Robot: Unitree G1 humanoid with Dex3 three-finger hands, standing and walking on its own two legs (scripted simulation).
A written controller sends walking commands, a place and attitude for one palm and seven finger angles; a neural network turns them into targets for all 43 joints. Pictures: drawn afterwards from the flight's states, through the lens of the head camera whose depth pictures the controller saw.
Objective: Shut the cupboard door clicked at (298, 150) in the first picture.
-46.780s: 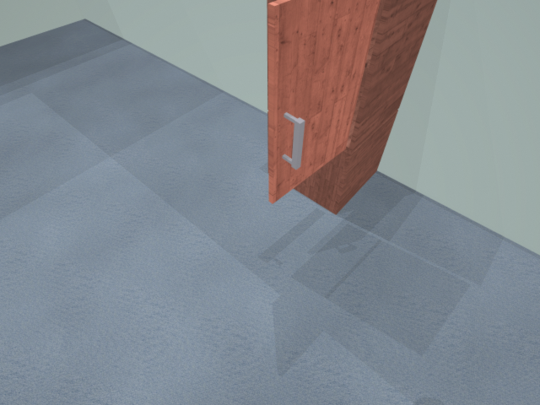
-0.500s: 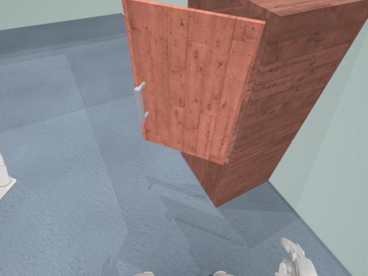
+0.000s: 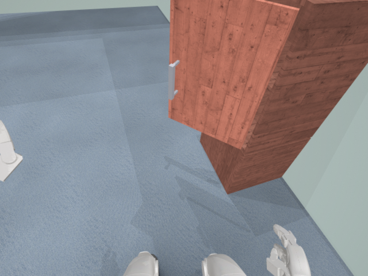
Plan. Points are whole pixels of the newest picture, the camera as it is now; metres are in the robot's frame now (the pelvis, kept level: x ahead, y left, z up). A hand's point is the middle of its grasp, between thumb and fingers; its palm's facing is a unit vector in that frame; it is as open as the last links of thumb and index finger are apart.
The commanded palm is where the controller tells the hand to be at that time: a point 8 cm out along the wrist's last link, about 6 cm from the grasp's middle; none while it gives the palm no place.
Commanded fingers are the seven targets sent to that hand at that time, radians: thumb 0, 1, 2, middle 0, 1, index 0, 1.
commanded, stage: step back with the hand held close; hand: left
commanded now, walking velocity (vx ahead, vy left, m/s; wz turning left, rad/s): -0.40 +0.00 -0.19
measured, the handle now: (174, 80) +0.84 +0.05 -0.06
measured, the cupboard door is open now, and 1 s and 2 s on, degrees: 41 41 41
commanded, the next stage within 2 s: stop stepping back and stand still in 0.04 s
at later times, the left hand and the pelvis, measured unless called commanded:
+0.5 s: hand out of the picture +0.12 +0.27 +0.22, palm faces +0.25 -0.90 -0.35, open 7.4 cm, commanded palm +0.05 +0.33 +0.21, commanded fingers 0.00 0.90 0.90 -0.20 -0.30 -0.20 -0.30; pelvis -0.14 +0.05 +0.04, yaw -9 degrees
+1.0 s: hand out of the picture +0.10 +0.22 +0.20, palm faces +0.28 -0.86 -0.43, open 7.4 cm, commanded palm +0.04 +0.28 +0.21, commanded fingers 0.00 0.90 0.90 -0.20 -0.30 -0.20 -0.30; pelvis -0.16 +0.01 +0.03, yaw -12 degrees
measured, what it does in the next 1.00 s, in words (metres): walks backwards: right foot, then left foot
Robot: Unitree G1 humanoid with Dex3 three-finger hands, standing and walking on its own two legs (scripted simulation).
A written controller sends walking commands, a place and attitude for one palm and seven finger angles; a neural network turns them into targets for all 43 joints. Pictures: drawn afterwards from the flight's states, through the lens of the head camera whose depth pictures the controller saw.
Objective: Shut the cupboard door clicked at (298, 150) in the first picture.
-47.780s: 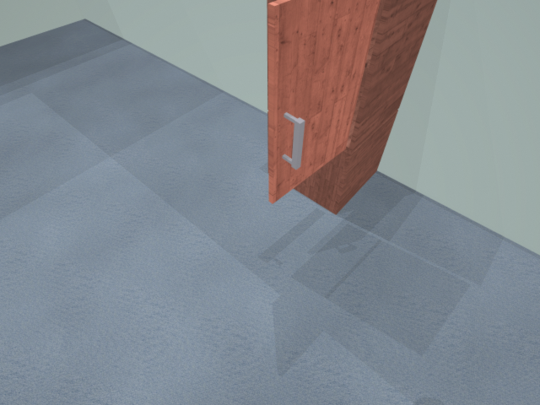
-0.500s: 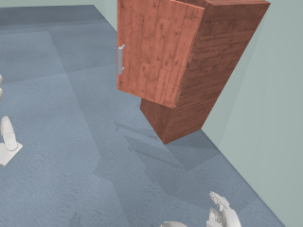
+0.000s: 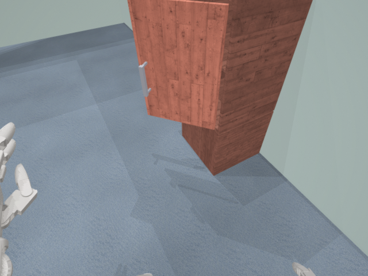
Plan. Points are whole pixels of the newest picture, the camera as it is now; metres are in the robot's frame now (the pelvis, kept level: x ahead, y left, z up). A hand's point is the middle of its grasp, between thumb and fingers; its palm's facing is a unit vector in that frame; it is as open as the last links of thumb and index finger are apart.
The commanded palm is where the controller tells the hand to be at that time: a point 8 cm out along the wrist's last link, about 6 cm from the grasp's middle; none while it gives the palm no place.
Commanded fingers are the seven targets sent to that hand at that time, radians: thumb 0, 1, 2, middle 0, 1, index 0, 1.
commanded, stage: let the arm hang, fingers relaxed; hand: left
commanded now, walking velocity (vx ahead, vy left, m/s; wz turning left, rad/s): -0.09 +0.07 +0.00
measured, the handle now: (145, 79) +0.97 +0.25 -0.10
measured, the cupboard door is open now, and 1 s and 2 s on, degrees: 41 41 41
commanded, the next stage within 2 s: look to check the result in 1.14 s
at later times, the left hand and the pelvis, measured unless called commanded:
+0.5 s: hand out of the picture +0.04 +0.19 -0.17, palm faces +0.09 -0.97 -0.23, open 7.0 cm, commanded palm none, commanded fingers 0.00 0.90 0.90 -0.20 -0.30 -0.20 -0.30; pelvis +0.02 -0.01 -0.01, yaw +3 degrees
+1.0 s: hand out of the picture +0.01 +0.19 -0.17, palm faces +0.04 -0.98 -0.18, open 7.3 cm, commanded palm none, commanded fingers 0.00 0.90 0.90 -0.20 -0.30 -0.20 -0.30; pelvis +0.01 +0.02 +0.00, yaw +0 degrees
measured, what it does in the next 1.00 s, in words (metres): steps on the spot: left foot, then right foot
